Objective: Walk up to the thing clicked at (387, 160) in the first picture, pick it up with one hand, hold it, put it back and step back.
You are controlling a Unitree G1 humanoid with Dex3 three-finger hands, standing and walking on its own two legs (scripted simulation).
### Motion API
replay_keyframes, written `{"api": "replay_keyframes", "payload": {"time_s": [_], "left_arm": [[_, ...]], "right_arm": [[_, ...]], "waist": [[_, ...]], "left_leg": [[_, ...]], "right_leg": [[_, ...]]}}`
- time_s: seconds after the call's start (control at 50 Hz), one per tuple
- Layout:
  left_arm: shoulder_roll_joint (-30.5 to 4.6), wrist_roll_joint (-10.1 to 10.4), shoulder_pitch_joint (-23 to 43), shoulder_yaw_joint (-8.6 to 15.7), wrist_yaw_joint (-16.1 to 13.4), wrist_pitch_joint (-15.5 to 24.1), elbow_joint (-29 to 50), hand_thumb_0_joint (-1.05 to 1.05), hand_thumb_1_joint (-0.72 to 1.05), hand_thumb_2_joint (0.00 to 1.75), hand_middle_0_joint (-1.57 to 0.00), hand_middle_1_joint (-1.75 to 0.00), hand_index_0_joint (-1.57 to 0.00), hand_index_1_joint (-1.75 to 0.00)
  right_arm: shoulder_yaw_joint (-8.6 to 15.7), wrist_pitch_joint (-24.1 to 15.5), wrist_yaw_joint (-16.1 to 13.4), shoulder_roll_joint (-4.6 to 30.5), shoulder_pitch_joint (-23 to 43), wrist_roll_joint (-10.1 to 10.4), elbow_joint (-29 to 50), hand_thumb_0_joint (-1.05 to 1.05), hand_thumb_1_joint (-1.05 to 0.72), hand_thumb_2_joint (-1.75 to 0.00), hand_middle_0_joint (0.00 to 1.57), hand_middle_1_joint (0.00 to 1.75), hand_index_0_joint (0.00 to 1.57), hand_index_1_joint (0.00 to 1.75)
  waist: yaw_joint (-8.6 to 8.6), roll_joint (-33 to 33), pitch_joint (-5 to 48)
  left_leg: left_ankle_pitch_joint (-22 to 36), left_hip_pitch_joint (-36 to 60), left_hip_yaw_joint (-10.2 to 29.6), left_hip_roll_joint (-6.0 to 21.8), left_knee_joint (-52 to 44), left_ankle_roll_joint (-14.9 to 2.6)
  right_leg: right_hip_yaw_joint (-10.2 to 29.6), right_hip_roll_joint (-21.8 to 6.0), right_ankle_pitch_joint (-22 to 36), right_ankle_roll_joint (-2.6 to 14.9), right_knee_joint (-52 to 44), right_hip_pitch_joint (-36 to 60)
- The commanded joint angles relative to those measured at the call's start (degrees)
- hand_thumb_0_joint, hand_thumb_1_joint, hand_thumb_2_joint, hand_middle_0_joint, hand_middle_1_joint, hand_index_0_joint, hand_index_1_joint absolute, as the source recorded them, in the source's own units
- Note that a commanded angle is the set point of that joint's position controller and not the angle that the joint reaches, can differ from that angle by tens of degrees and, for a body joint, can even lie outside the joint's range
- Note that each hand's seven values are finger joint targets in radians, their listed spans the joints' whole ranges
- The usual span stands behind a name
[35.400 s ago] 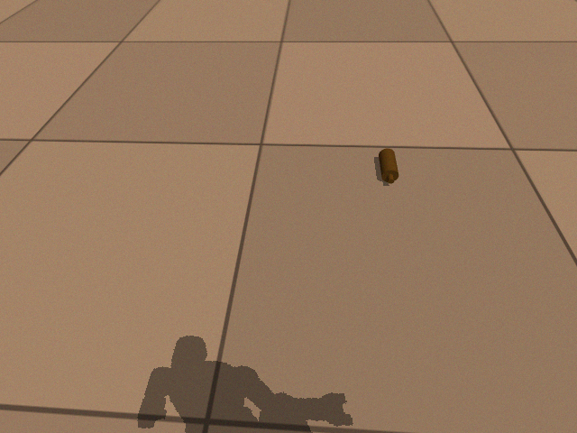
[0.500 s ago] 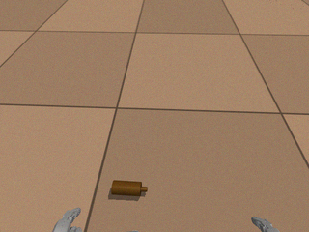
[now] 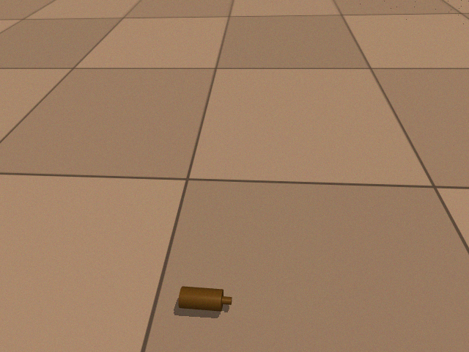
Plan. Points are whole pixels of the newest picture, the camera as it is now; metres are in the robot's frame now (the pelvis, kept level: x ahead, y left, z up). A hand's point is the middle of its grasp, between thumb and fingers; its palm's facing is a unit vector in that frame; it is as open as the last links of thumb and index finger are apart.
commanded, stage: stand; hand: left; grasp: from above
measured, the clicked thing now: (206, 298) +0.47 +0.19 -0.73
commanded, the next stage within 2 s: step back in 1.80 s
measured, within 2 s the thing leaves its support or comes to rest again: neither
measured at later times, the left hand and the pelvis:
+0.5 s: hand out of the picture +0.06 +0.24 -0.16, palm faces +0.03 -0.94 -0.34, open 7.4 cm; pelvis +0.01 -0.01 +0.01, yaw +0 degrees
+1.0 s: hand out of the picture +0.08 +0.24 -0.15, palm faces +0.02 -0.94 -0.34, open 7.4 cm; pelvis +0.01 -0.01 +0.01, yaw +0 degrees
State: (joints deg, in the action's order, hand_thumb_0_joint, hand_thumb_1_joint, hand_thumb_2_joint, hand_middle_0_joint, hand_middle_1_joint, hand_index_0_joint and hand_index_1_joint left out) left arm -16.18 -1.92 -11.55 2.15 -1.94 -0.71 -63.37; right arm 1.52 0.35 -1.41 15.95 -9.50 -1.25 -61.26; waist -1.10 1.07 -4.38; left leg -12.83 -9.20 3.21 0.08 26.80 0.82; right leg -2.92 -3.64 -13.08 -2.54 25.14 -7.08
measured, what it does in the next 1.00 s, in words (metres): stands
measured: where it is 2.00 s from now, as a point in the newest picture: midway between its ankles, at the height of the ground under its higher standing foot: outside the picture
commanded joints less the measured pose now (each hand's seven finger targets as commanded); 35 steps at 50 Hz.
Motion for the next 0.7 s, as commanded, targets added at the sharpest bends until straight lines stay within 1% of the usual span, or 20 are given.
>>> {"api": "replay_keyframes", "payload": {"time_s": [0.0,0.02,0.04,0.06,0.08,0.1,0.14,0.16,0.2,0.22,0.24,0.26,0.38,0.4,0.46,0.52,0.6,0.62,0.64,0.68], "left_arm": [[-11.0,-0.1,1.8,1.9,-0.5,1.2,2.2,0.0,0.9,0.9,-0.2,-0.3,-0.2,-0.3],[-11.6,0.0,2.2,2.1,-0.4,1.4,2.1,0.0,0.9,0.9,-0.2,-0.3,-0.2,-0.3],[-11.5,-0.1,3.0,2.0,-0.4,1.3,1.8,0.0,0.9,0.9,-0.2,-0.3,-0.2,-0.3],[-12.0,0.0,2.9,2.1,-0.5,1.3,1.6,0.0,0.9,0.9,-0.2,-0.3,-0.2,-0.3],[-11.7,-0.1,2.5,1.9,-0.4,1.4,1.3,0.0,0.9,0.9,-0.2,-0.3,-0.2,-0.3],[-12.1,0.0,3.4,2.0,-0.3,1.4,1.5,0.0,0.9,0.9,-0.2,-0.3,-0.2,-0.3],[-12.0,0.0,3.6,2.0,-0.2,1.4,1.3,0.0,0.9,0.9,-0.2,-0.3,-0.2,-0.3],[-12.3,0.1,4.1,2.0,-0.2,1.3,1.2,0.0,0.9,0.9,-0.2,-0.3,-0.2,-0.3],[-12.5,0.3,4.1,2.1,0.0,1.4,1.0,0.0,0.9,0.9,-0.2,-0.3,-0.2,-0.3],[-12.6,0.2,4.2,2.1,0.0,1.4,0.9,0.0,0.9,0.9,-0.2,-0.3,-0.2,-0.3],[-12.7,0.3,4.4,2.1,0.0,1.5,0.9,0.0,0.9,0.9,-0.2,-0.3,-0.2,-0.3],[-12.9,0.3,4.5,2.1,0.1,1.5,0.8,0.0,0.9,0.9,-0.2,-0.3,-0.2,-0.3],[-12.8,0.6,5.5,2.0,0.2,1.6,0.5,0.0,0.9,0.9,-0.2,-0.3,-0.2,-0.3],[-12.9,0.7,5.5,2.0,0.2,1.7,0.4,0.0,0.9,0.9,-0.2,-0.3,-0.2,-0.3],[-13.0,0.8,5.6,2.2,0.2,1.7,0.4,0.0,0.9,0.9,-0.2,-0.3,-0.2,-0.3],[-12.8,0.9,5.9,2.0,0.4,1.4,-0.1,0.0,0.9,0.9,-0.2,-0.3,-0.2,-0.3],[-13.0,0.7,6.3,2.0,0.5,1.5,0.1,0.0,0.9,0.9,-0.2,-0.3,-0.2,-0.3],[-13.2,0.7,6.9,2.1,0.5,1.6,0.3,0.0,0.9,0.9,-0.2,-0.3,-0.2,-0.3],[-13.3,0.7,6.8,2.1,0.5,1.5,0.2,0.0,0.9,0.9,-0.2,-0.3,-0.2,-0.3],[-13.4,0.7,6.7,2.0,0.6,1.5,0.2,0.0,0.9,0.9,-0.2,-0.3,-0.2,-0.3]], "right_arm": [[2.4,-1.0,-0.4,11.7,2.4,-0.1,2.5,0.0,-0.9,-0.9,0.2,0.3,0.2,0.3],[2.4,-1.0,-0.4,11.4,2.1,-0.1,2.3,0.0,-0.9,-0.9,0.2,0.3,0.2,0.3],[2.1,-0.9,-0.3,11.1,2.0,0.0,2.0,0.0,-0.9,-0.9,0.2,0.3,0.2,0.3],[2.3,-0.9,-0.3,11.3,2.3,-0.2,1.9,0.0,-0.9,-0.9,0.2,0.3,0.2,0.3],[2.3,-1.0,-0.2,11.5,2.5,0.0,1.8,0.0,-0.9,-0.9,0.2,0.3,0.2,0.3],[2.2,-0.9,-0.2,11.5,2.0,-0.1,1.6,0.0,-0.9,-0.9,0.2,0.3,0.2,0.3],[2.1,-0.8,0.0,11.4,2.5,-0.1,1.4,0.0,-0.9,-0.9,0.2,0.3,0.2,0.3],[2.1,-0.7,-0.1,11.7,2.3,-0.2,1.3,0.0,-0.9,-0.9,0.2,0.3,0.2,0.3],[2.0,-0.8,-0.1,11.9,2.2,-0.1,1.0,0.0,-0.9,-0.9,0.2,0.3,0.2,0.3],[1.9,-0.9,0.0,11.9,2.7,-0.1,1.0,0.0,-0.9,-0.9,0.2,0.3,0.2,0.3],[1.9,-1.0,0.0,12.1,2.7,-0.1,1.1,0.0,-0.9,-0.9,0.2,0.3,0.2,0.3],[1.8,-1.0,0.0,12.0,2.1,0.0,0.8,0.0,-0.9,-0.9,0.2,0.3,0.2,0.3],[1.3,-1.2,-0.1,12.4,2.5,0.0,0.3,0.0,-0.9,-0.9,0.2,0.3,0.2,0.3],[1.3,-1.3,-0.1,12.9,2.4,0.0,0.2,0.0,-0.9,-0.9,0.2,0.3,0.2,0.3],[1.1,-1.5,-0.2,12.8,2.8,0.1,0.2,0.0,-0.9,-0.9,0.2,0.3,0.2,0.3],[0.9,-1.5,-0.3,12.9,2.7,0.1,-0.2,0.0,-0.9,-0.9,0.2,0.3,0.2,0.3],[0.9,-1.5,-0.2,13.4,3.4,0.3,-0.2,0.0,-0.9,-0.9,0.2,0.3,0.2,0.3],[0.9,-1.5,-0.2,13.5,3.1,0.2,-0.2,0.0,-0.9,-0.9,0.2,0.3,0.2,0.3],[0.9,-1.5,-0.2,13.7,3.5,0.3,-0.2,0.0,-0.9,-0.9,0.2,0.3,0.2,0.3],[0.9,-1.6,-0.2,13.6,3.9,0.3,-0.2,0.0,-0.9,-0.9,0.2,0.3,0.2,0.3]], "waist": [[-0.01,0.0,1.1],[0.21,-0.6,1.6],[0.35,-0.9,0.1],[0.27,-1.0,0.7],[0.14,-1.3,1.0],[0.59,-0.9,0.5],[0.33,-0.8,-0.2],[0.57,-0.7,-0.5],[0.36,-0.1,0.6],[0.18,-0.1,0.3],[0.18,-0.5,1.2],[0.38,-0.9,1.1],[0.23,-0.1,2.4],[0.27,0.0,3.0],[0.1,0.0,4.6],[0.27,0.3,3.0],[0.28,-0.4,3.2],[0.61,-0.6,3.4],[0.46,-0.4,3.4],[0.56,-0.3,3.9]], "left_leg": [[0.4,-2.1,5.2,4.6,-7.9,-2.19],[1.4,-2.0,5.2,4.7,-7.8,-2.25],[0.1,-2.9,5.1,4.4,-8.1,-2.04],[-0.2,-2.5,5.1,4.6,-8.0,-2.18],[1.5,-1.0,4.9,4.5,-7.6,-2.04],[0.4,-2.1,4.8,4.5,-8.0,-2.04],[-1.1,-2.4,4.9,4.5,-8.1,-1.99],[-2.5,-3.4,5.1,4.6,-8.6,-2.03],[-0.9,-3.1,5.1,5.0,-8.7,-2.15],[-1.1,-3.4,5.1,4.6,-8.9,-1.89],[0.4,-2.9,5.0,4.9,-8.5,-2.17],[1.0,-2.4,4.9,4.8,-8.6,-1.92],[6.1,-1.2,4.6,5.3,-8.5,-1.92],[6.8,-0.4,4.5,5.4,-8.4,-2.01],[12.3,0.9,4.3,5.8,-7.9,-2.05],[9.0,0.0,4.2,5.8,-8.8,-1.87],[9.6,0.2,4.5,6.0,-9.1,-1.78],[9.0,0.1,4.1,5.9,-9.1,-1.89],[8.3,0.2,4.3,6.0,-9.3,-1.8],[9.4,0.9,4.4,6.1,-9.3,-1.76]], "right_leg": [[3.6,-2.8,-0.2,2.47,-6.8,0.3],[3.9,-3.1,0.3,2.45,-7.1,0.7],[3.8,-2.9,-1.5,2.32,-7.4,0.2],[4.0,-3.1,-1.6,2.37,-7.8,0.2],[4.2,-3.3,-1.6,2.42,-8.4,-0.2],[4.3,-3.3,-2.2,2.37,-8.6,-0.2],[4.2,-3.1,-4.0,2.37,-8.9,-0.6],[4.4,-3.1,-4.2,2.46,-8.7,-0.5],[4.5,-3.4,-2.4,2.6,-8.7,0.9],[4.3,-3.1,-2.8,2.43,-8.7,0.7],[4.5,-3.5,-1.4,2.62,-8.9,1.4],[4.7,-3.5,-2.0,2.55,-8.8,1.1],[4.2,-3.6,2.3,2.66,-8.6,2.5],[4.4,-3.8,3.7,2.69,-8.7,2.7],[4.0,-4.0,8.3,2.75,-8.0,4.1],[3.9,-3.6,5.1,2.62,-8.5,3.3],[3.6,-3.6,5.3,2.54,-8.8,3.1],[4.0,-3.8,5.5,2.57,-8.9,3.3],[3.9,-3.8,5.2,2.57,-8.9,3.3],[3.8,-3.8,5.5,2.66,-8.7,3.0]]}}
